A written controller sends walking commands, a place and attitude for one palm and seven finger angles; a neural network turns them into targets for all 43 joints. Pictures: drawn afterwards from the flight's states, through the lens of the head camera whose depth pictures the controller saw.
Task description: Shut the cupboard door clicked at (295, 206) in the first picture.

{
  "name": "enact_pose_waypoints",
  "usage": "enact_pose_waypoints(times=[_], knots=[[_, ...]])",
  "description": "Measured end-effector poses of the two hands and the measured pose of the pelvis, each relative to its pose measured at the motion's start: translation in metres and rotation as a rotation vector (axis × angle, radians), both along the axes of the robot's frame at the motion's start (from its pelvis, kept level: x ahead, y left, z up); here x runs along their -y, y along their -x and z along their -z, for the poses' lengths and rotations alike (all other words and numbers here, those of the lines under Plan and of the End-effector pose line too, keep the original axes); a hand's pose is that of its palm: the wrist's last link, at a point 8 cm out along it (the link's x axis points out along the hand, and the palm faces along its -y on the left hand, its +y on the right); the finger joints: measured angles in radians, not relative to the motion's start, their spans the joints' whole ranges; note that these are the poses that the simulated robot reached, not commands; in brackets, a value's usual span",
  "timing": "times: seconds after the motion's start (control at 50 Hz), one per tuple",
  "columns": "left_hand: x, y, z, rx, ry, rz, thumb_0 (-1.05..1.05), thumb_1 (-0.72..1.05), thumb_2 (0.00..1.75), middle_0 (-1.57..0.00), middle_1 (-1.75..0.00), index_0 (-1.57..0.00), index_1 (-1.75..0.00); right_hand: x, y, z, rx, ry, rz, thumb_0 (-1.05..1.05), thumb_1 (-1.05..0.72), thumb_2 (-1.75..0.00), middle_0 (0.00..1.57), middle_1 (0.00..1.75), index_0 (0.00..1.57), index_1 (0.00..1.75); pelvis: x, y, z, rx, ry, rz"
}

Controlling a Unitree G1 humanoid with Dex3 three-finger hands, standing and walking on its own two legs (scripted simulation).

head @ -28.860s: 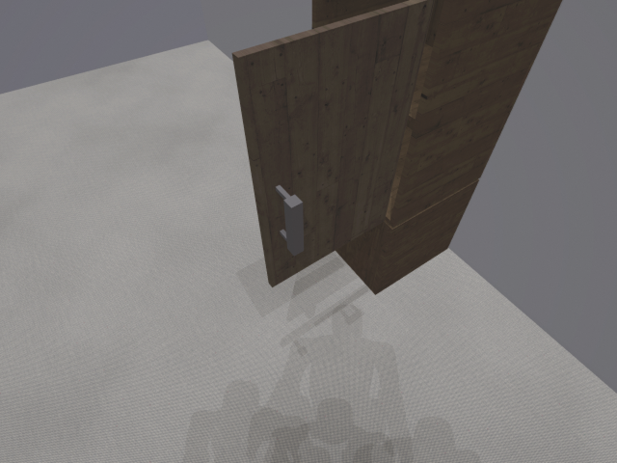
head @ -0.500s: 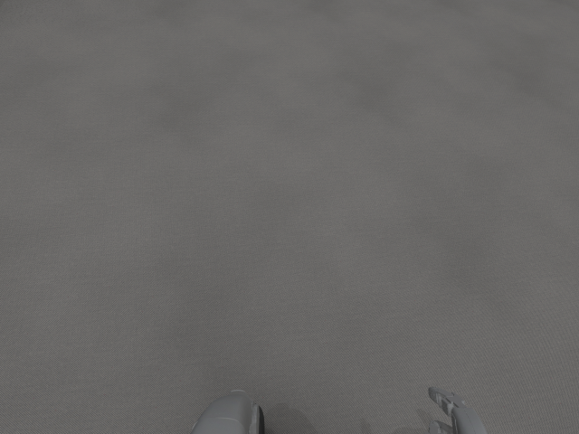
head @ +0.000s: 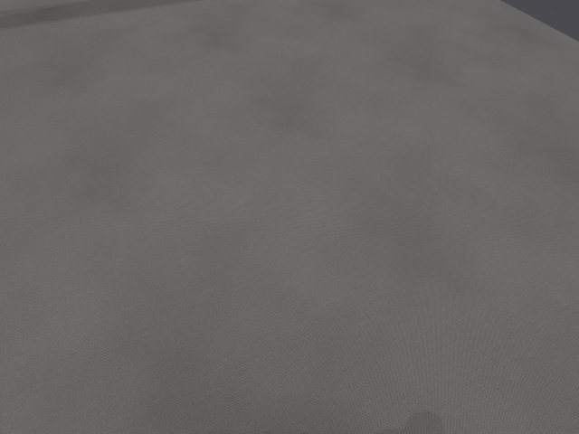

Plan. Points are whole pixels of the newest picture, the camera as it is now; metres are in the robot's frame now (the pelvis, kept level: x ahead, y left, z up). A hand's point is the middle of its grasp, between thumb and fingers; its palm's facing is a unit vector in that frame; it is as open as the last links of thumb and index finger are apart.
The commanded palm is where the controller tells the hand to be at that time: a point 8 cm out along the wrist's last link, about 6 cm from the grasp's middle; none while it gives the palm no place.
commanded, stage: turn to face it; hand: left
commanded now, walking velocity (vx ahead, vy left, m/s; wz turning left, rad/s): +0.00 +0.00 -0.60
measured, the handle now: out of the picture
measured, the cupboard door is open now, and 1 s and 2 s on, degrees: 66 66 66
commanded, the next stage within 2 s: none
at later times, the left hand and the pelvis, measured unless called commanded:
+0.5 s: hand (164, 419) +0.16 +0.21 -0.17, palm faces -0.23 -0.95 -0.21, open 7.4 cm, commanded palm none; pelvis +0.03 +0.03 +0.00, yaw -17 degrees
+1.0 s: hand (221, 390) +0.20 +0.12 -0.15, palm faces -0.52 -0.81 -0.25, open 7.4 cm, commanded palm none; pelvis +0.02 +0.00 +0.01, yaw -34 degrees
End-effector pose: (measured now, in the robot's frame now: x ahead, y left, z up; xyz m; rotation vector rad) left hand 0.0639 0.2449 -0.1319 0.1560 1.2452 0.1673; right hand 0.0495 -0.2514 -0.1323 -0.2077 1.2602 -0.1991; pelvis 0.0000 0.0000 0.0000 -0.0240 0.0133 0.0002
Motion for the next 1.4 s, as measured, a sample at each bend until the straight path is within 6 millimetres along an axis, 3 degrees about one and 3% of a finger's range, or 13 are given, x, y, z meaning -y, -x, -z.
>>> enact_pose_waypoints(times=[0.08, 0.16, 0.28, 0.38, 0.44, 0.52, 0.62, 0.78, 0.86, 1.04, 1.2, 1.3, 1.4], knots=[[0.013, -0.026, 0.0, 0.039, -0.031, 0.068, 0.0, 0.91, 0.9, -0.2, -0.29, -0.2, -0.3, 0.023, 0.026, 0.014, -0.061, 0.0, 0.083, 0.01, -0.91, -0.9, 0.2, 0.3, 0.2, 0.3, 0.011, -0.005, 0.009, -0.008, -0.008, 0.051], [0.02, -0.037, -0.006, 0.034, -0.043, 0.103, 0.0, 0.91, 0.9, -0.2, -0.29, -0.2, -0.3, 0.028, 0.033, 0.008, -0.077, 0.003, 0.126, 0.01, -0.91, -0.9, 0.2, 0.3, 0.2, 0.3, 0.013, -0.01, 0.002, -0.008, -0.014, 0.092], [0.016, -0.05, -0.005, 0.009, -0.027, 0.158, 0.0, 0.91, 0.9, -0.2, -0.3, -0.21, -0.3, 0.017, 0.013, -0.005, 0.005, 0.0, 0.164, 0.01, -0.91, -0.9, 0.2, 0.3, 0.2, 0.3, 0.007, -0.018, -0.003, -0.004, -0.023, 0.156], [-0.001, -0.069, 0.008, 0.002, -0.003, 0.195, 0.0, 0.9, 0.9, -0.2, -0.3, -0.21, -0.3, -0.002, -0.011, -0.011, 0.095, 0.02, 0.183, 0.01, -0.9, -0.9, 0.2, 0.3, 0.2, 0.3, -0.013, -0.028, 0.003, 0.001, -0.016, 0.215], [-0.013, -0.085, 0.017, -0.004, 0.002, 0.224, 0.0, 0.91, 0.9, -0.2, -0.3, -0.21, -0.3, -0.014, -0.016, -0.013, 0.14, 0.04, 0.191, 0.01, -0.9, -0.9, 0.2, 0.3, 0.2, 0.3, -0.024, -0.032, 0.009, 0.003, -0.009, 0.261], [-0.017, -0.11, 0.009, 0.007, 0.001, 0.291, 0.0, 0.91, 0.9, -0.2, -0.29, -0.2, -0.3, -0.026, -0.001, -0.023, 0.138, 0.044, 0.223, 0.01, -0.9, -0.9, 0.2, 0.3, 0.2, 0.3, -0.029, -0.032, 0.0, 0.01, 0.007, 0.315], [-0.008, -0.138, -0.006, 0.043, 0.001, 0.369, 0.0, 0.91, 0.9, -0.2, -0.29, -0.2, -0.3, -0.029, 0.031, -0.024, 0.091, 0.039, 0.299, 0.01, -0.9, -0.9, 0.2, 0.3, 0.21, 0.3, -0.031, -0.031, -0.007, 0.007, 0.02, 0.378], [0.041, -0.169, -0.014, 0.114, -0.035, 0.527, 0.0, 0.91, 0.9, -0.2, -0.29, -0.2, -0.3, -0.009, 0.098, 0.008, 0.038, -0.003, 0.465, 0.01, -0.9, -0.9, 0.2, 0.3, 0.21, 0.3, -0.01, -0.023, 0.008, 0.016, -0.016, 0.481], [0.062, -0.166, -0.018, 0.121, -0.049, 0.571, 0.0, 0.91, 0.9, -0.2, -0.29, -0.2, -0.3, 0.002, 0.12, 0.016, -0.009, -0.009, 0.526, 0.01, -0.9, -0.9, 0.2, 0.3, 0.2, 0.3, -0.005, -0.019, 0.009, 0.017, -0.015, 0.517], [0.078, -0.161, -0.013, 0.039, -0.018, 0.635, 0.0, 0.9, 0.9, -0.2, -0.3, -0.21, -0.3, 0.005, 0.112, -0.009, 0.044, 0.02, 0.593, 0.01, -0.9, -0.9, 0.2, 0.3, 0.2, 0.3, -0.002, -0.028, -0.005, 0.002, -0.036, 0.611], [0.068, -0.19, 0.016, -0.016, 0.014, 0.687, 0.0, 0.9, 0.9, -0.2, -0.3, -0.21, -0.3, -0.012, 0.085, -0.019, 0.122, 0.095, 0.638, 0.01, -0.9, -0.9, 0.2, 0.3, 0.2, 0.3, -0.019, -0.051, 0.006, -0.012, -0.019, 0.713], [0.074, -0.217, 0.01, -0.02, 0.011, 0.759, 0.0, 0.91, 0.9, -0.2, -0.29, -0.2, -0.3, -0.036, 0.095, -0.029, 0.103, 0.094, 0.677, 0.01, -0.9, -0.9, 0.2, 0.3, 0.2, 0.3, -0.024, -0.056, -0.003, -0.007, 0.0, 0.779], [0.094, -0.239, -0.002, 0.007, 0.006, 0.833, 0.0, 0.91, 0.9, -0.2, -0.29, -0.2, -0.3, -0.056, 0.12, -0.028, 0.063, 0.067, 0.763, 0.01, -0.9, -0.9, 0.2, 0.3, 0.21, 0.3, -0.024, -0.056, -0.009, -0.012, 0.017, 0.843]])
